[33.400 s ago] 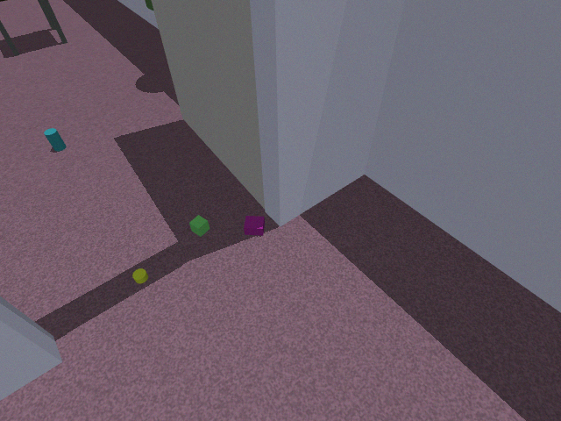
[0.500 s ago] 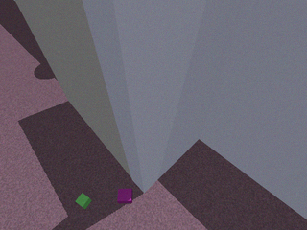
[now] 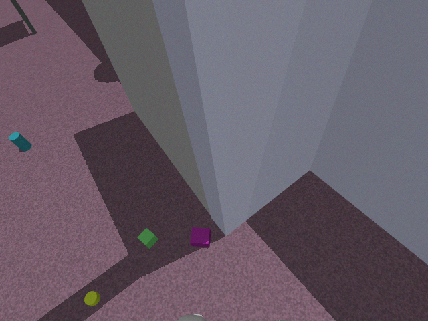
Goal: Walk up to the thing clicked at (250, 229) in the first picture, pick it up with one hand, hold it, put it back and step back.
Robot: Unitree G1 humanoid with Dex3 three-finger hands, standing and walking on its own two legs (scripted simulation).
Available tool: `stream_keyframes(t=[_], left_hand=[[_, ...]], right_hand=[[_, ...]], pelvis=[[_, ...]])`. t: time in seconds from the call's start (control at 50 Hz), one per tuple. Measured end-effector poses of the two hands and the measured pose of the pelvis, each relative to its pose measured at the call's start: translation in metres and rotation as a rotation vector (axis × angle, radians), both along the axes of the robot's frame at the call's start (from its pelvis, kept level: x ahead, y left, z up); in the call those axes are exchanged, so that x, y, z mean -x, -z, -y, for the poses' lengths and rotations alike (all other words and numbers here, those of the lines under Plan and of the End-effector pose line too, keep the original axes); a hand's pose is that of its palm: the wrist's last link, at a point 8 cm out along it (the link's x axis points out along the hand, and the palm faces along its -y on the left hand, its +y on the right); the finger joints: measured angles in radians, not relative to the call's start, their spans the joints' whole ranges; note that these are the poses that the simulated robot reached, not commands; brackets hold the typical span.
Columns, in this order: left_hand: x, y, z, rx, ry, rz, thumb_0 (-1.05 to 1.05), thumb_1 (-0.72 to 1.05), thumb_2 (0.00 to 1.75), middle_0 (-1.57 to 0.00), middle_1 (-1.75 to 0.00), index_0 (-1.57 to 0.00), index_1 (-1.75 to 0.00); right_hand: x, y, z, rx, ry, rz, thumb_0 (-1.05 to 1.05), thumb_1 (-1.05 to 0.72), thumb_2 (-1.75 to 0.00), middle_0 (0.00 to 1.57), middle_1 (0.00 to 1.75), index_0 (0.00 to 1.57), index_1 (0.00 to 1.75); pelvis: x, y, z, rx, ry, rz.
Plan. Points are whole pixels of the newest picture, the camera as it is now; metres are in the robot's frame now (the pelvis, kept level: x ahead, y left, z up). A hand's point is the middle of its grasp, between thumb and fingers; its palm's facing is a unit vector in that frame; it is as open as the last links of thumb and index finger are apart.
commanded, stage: walk up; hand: left
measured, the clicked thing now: (200, 237) +0.53 +0.16 -0.73
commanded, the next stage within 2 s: stand in 1.44 s
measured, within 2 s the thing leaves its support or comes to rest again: neither
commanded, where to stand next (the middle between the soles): +0.11 -0.03 m, yaw -7 degrees
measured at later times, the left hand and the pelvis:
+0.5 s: hand out of the picture +0.10 +0.26 -0.13, palm faces -0.05 -0.91 -0.41, open 7.4 cm; pelvis +0.02 +0.00 +0.00, yaw -1 degrees
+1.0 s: hand out of the picture +0.12 +0.29 -0.15, palm faces -0.16 -0.91 -0.37, open 7.4 cm; pelvis +0.01 +0.04 +0.00, yaw -6 degrees
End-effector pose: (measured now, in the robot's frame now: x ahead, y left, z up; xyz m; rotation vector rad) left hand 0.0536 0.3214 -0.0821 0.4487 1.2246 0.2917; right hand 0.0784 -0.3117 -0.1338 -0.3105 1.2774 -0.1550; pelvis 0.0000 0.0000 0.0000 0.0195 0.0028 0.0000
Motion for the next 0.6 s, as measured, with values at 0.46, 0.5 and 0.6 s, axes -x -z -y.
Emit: stream_keyframes(t=[0.46,0.5,0.6], left_hand=[[-0.037,0.011,0.024,0.089,0.068,0.087,0.01,0.90,0.90,-0.21,-0.30,-0.20,-0.30],[-0.043,0.010,0.020,0.087,0.080,0.093,0.01,0.90,0.90,-0.21,-0.30,-0.20,-0.30],[-0.057,0.017,-0.004,0.078,0.095,0.100,0.01,0.90,0.90,-0.21,-0.30,-0.20,-0.30]], right_hand=[[-0.032,-0.020,0.007,0.036,0.024,0.134,0.01,-0.90,-0.90,0.20,0.30,0.20,0.30],[-0.030,-0.020,0.002,0.033,0.020,0.124,0.01,-0.90,-0.90,0.20,0.30,0.20,0.30],[-0.015,-0.016,-0.013,0.047,0.030,0.082,0.01,-0.90,-0.90,0.20,0.30,0.20,0.30]], pelvis=[[-0.020,-0.001,0.004,0.017,0.019,0.054],[-0.019,-0.002,0.000,0.020,0.020,0.047],[-0.015,0.004,-0.016,0.025,0.027,0.035]])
